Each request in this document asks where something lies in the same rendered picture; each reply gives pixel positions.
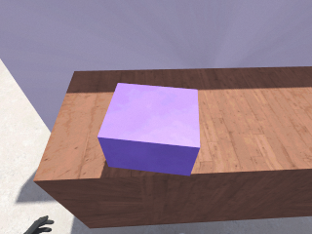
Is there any left robot hand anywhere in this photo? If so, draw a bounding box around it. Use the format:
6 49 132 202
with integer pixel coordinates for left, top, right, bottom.
23 215 55 234

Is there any pedestal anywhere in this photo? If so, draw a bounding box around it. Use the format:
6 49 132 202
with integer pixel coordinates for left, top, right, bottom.
33 66 312 229

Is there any carton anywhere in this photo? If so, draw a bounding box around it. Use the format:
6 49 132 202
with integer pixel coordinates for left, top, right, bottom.
97 83 201 176

